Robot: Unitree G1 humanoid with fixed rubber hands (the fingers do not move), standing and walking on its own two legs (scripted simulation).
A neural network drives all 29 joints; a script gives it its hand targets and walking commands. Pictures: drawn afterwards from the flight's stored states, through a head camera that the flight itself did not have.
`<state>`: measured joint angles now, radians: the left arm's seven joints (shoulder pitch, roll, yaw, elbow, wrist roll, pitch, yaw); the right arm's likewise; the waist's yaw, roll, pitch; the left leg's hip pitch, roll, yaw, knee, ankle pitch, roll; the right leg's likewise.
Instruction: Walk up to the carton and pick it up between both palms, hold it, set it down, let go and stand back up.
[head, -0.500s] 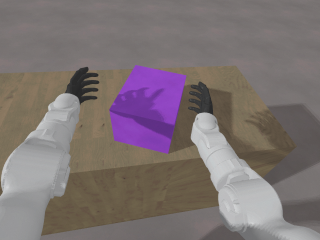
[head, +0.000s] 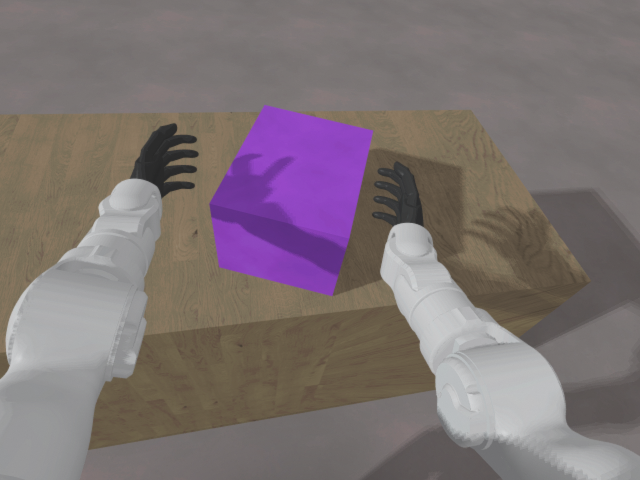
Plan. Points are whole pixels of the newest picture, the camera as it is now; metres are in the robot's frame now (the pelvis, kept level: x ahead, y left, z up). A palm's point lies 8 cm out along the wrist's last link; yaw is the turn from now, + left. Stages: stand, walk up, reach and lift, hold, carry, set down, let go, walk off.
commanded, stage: reach and lift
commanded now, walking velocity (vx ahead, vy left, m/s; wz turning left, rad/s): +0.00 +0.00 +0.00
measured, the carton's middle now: (297, 197) +0.58 -0.04 -0.03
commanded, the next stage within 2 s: none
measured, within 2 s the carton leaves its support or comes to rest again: neither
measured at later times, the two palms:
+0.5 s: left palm (164, 220) +0.50 +0.16 +0.02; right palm (386, 255) +0.41 -0.14 +0.03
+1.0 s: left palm (182, 216) +0.50 +0.14 +0.03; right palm (386, 259) +0.41 -0.14 +0.02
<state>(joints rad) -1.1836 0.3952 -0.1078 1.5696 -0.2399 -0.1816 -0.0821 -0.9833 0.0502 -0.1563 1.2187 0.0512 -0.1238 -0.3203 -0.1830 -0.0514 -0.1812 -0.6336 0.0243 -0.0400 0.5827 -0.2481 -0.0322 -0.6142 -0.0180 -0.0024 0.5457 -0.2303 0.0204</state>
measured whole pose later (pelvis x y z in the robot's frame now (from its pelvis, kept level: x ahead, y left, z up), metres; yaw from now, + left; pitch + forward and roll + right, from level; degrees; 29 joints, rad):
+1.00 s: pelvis -0.01 +0.02 -0.01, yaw -2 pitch +27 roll -4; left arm -1.21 0.29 0.26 1.58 0.12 -0.35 -0.04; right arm -0.99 0.12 -0.68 1.28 -0.30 -0.39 -0.21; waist -0.18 -0.03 -0.20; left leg -0.89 0.04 -0.04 0.69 -0.26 -0.03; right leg -0.82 0.00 0.00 0.55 -0.19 0.03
